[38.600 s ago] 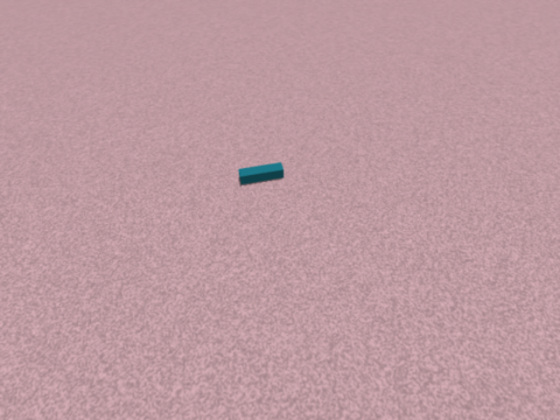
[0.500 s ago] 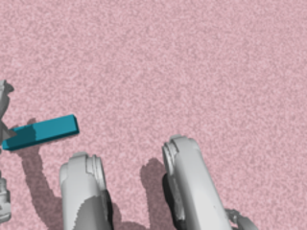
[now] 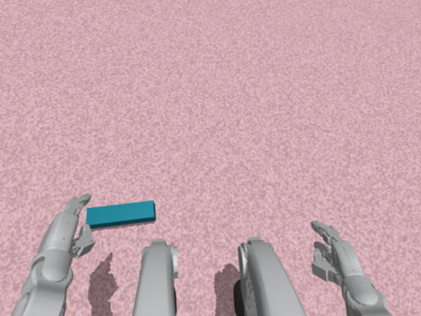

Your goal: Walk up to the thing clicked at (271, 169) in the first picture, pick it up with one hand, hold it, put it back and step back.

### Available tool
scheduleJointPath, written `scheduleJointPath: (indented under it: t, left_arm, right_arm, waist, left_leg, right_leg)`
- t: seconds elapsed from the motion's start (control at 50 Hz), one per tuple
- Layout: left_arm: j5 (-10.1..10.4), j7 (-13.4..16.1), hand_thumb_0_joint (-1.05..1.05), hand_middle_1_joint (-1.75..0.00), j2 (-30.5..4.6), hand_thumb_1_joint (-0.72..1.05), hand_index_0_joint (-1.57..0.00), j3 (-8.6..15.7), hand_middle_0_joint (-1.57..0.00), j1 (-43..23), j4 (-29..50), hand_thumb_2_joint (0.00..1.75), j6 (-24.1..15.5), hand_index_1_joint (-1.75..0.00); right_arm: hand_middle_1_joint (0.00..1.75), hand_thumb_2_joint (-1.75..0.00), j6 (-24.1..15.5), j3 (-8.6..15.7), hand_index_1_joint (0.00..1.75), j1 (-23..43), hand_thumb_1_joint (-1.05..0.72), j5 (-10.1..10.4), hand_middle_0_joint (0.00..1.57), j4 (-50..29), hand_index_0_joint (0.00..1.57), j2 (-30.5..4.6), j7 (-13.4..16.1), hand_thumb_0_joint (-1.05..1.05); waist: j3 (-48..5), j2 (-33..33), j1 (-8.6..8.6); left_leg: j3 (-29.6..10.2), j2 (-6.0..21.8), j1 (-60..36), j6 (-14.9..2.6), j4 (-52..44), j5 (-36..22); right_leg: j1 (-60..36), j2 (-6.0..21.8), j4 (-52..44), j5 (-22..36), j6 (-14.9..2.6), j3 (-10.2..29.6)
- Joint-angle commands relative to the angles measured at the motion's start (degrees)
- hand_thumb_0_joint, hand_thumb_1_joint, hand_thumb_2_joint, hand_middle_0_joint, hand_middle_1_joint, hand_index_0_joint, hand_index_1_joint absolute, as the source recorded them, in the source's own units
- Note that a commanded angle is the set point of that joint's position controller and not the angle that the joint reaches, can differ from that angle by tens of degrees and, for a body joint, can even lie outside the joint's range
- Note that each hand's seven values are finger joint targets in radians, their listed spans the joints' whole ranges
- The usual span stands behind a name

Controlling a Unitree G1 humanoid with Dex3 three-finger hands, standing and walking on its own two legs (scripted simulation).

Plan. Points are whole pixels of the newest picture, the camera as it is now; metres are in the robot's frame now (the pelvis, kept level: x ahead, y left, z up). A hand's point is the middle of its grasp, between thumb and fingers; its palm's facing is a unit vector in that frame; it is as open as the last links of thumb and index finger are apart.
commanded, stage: home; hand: left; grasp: from above
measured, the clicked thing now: (122, 214) +0.44 +0.29 -0.51
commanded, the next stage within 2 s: none
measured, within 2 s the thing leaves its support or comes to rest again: neither
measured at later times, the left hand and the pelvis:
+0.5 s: hand (67, 253) +0.23 +0.19 +0.11, palm faces +0.11 -0.97 -0.21, open 7.4 cm; pelvis +0.07 +0.00 +0.16, yaw +3 degrees
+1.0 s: hand (69, 272) +0.21 +0.18 +0.12, palm faces +0.12 -0.97 -0.20, open 7.4 cm; pelvis +0.07 -0.01 +0.17, yaw +4 degrees
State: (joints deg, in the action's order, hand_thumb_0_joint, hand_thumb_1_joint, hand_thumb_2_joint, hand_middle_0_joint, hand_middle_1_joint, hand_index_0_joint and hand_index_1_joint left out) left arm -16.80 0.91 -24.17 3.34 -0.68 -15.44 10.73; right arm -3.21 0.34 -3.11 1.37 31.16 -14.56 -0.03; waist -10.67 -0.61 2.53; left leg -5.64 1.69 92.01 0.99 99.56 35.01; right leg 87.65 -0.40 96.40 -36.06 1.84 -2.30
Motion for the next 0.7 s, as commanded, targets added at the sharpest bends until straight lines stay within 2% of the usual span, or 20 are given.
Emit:
scheduleJointPath:
  t: [0.0,0.02,0.06,0.12,0.22,0.24,0.3,0.38,0.48,0.52,0.62,0.68]
  left_arm:
    - [6.46,2.18,0.0,-0.3,-7.54,0.9,-0.2,4.87,-0.2,-2.65,15.97,0.9,1.09,-0.3]
    - [7.86,2.43,0.0,-0.3,-7.21,0.9,-0.2,5.23,-0.2,-1.71,17.84,0.9,1.67,-0.3]
    - [10.2,2.81,0.0,-0.3,-5.17,0.9,-0.2,4.64,-0.2,1.62,19.01,0.9,3.08,-0.3]
    - [12.71,3.17,0.0,-0.3,-2.83,0.9,-0.2,3.97,-0.2,5.85,21.39,0.9,5.43,-0.3]
    - [17.3,3.59,0.0,-0.3,1.41,0.9,-0.2,3.88,-0.2,14.99,25.83,0.9,9.85,-0.3]
    - [18.17,3.59,0.0,-0.3,2.33,0.9,-0.2,3.76,-0.2,16.24,26.27,0.9,10.56,-0.3]
    - [20.2,3.55,0.0,-0.3,3.5,0.9,-0.2,4.3,-0.2,21.33,29.42,0.9,12.41,-0.3]
    - [21.29,3.18,0.0,-0.3,5.16,0.9,-0.2,3.76,-0.2,26.27,33.14,0.9,14.1,-0.3]
    - [20.71,2.16,0.0,-0.3,6.72,0.9,-0.2,2.28,-0.2,30.52,34.27,0.9,14.63,-0.3]
    - [20.53,1.75,0.0,-0.3,6.63,0.9,-0.2,2.57,-0.2,31.65,34.88,0.9,14.47,-0.3]
    - [19.85,0.65,0.0,-0.3,6.49,0.9,-0.2,1.75,-0.2,29.65,34.25,0.9,13.96,-0.3]
    - [19.52,0.19,0.0,-0.3,6.0,0.9,-0.2,2.15,-0.2,27.62,33.81,0.9,13.45,-0.3]
  right_arm:
    - [0.3,-0.9,-3.38,3.22,0.3,-3.32,-0.9,0.84,0.2,-6.38,0.2,-8.23,2.23,0.0]
    - [0.3,-0.9,-3.76,2.91,0.3,-3.31,-0.9,0.83,0.2,-6.7,0.2,-7.95,2.53,0.0]
    - [0.3,-0.9,-4.38,2.4,0.3,-4.0,-0.9,0.97,0.2,-7.05,0.2,-7.17,3.26,0.0]
    - [0.3,-0.9,-5.17,1.73,0.3,-5.43,-0.9,1.03,0.2,-7.44,0.2,-6.37,4.56,0.0]
    - [0.3,-0.9,-6.63,0.65,0.3,-8.05,-0.9,0.96,0.2,-7.99,0.2,-5.5,7.2,0.0]
    - [0.3,-0.9,-6.98,0.36,0.3,-8.47,-0.9,0.87,0.2,-8.09,0.2,-5.27,7.8,0.0]
    - [0.3,-0.9,-7.86,-0.17,0.3,-9.84,-0.9,0.98,0.2,-9.46,0.2,-4.51,9.33,0.0]
    - [0.3,-0.9,-9.29,-0.25,0.3,-11.1,-0.9,0.68,0.2,-10.26,0.2,-3.98,10.64,0.0]
    - [0.3,-0.9,-10.83,-0.08,0.3,-11.5,-0.9,-0.06,0.2,-10.79,0.2,-3.65,11.34,0.0]
    - [0.3,-0.9,-11.17,0.32,0.3,-11.57,-0.9,-0.2,0.2,-11.39,0.2,-3.88,11.33,0.0]
    - [0.3,-0.9,-12.44,0.62,0.3,-10.59,-0.9,-0.69,0.2,-11.14,0.2,-4.5,11.35,0.0]
    - [0.3,-0.9,-13.06,0.76,0.3,-10.38,-0.9,-0.93,0.2,-10.96,0.2,-4.75,11.28,0.0]
  waist:
    - [-21.18,-7.7,1.33]
    - [-21.65,-7.95,1.07]
    - [-19.93,-8.03,1.71]
    - [-18.91,-7.37,1.87]
    - [-17.29,-7.31,1.54]
    - [-16.05,-6.76,1.79]
    - [-12.46,-5.82,1.11]
    - [-9.56,-4.72,0.79]
    - [-5.4,-2.95,0.6]
    - [-4.74,-2.12,0.38]
    - [-1.4,-0.63,0.68]
    - [-1.09,-0.79,0.8]
  left_leg:
    - [0.64,-0.42,-28.03,-1.99,-22.3,1.35]
    - [0.46,-0.42,-29.62,-1.91,-23.44,0.91]
    - [0.21,-0.52,-32.61,-1.79,-26.61,-0.4]
    - [0.21,-0.54,-37.5,-1.55,-30.64,-4.16]
    - [-0.28,-0.24,-46.44,-0.84,-37.25,-13.78]
    - [-0.31,-0.27,-47.15,-0.8,-38.43,-14.96]
    - [0.53,-0.79,-49.79,-0.98,-42.21,-16.06]
    - [1.97,-1.0,-53.34,-1.14,-45.48,-19.73]
    - [2.42,-1.16,-55.58,-1.34,-48.23,-21.31]
    - [2.49,-1.19,-56.42,-1.44,-49.22,-21.39]
    - [3.39,-1.41,-56.58,-1.63,-50.17,-18.89]
    - [3.86,-1.71,-56.62,-1.71,-50.25,-16.82]
  right_leg:
    - [-16.59,-1.11,-19.95,2.47,-3.16,0.15]
    - [-17.93,-1.17,-20.77,2.87,-3.16,0.16]
    - [-21.16,-1.06,-23.81,4.01,-3.05,0.28]
    - [-26.19,-1.05,-28.03,7.3,-2.99,0.19]
    - [-35.48,-1.21,-33.66,14.97,-2.8,-0.69]
    - [-36.95,-1.24,-34.95,16.01,-2.68,-0.85]
    - [-42.35,-1.14,-40.37,17.26,-2.44,-0.9]
    - [-47.57,-1.41,-45.01,20.47,-2.29,-1.42]
    - [-50.18,-1.55,-48.25,21.46,-2.2,-2.0]
    - [-51.28,-1.55,-49.33,21.26,-2.05,-2.14]
    - [-50.64,-1.27,-50.87,18.9,-1.51,-2.26]
    - [-50.43,-0.87,-51.51,17.4,-1.33,-1.73]
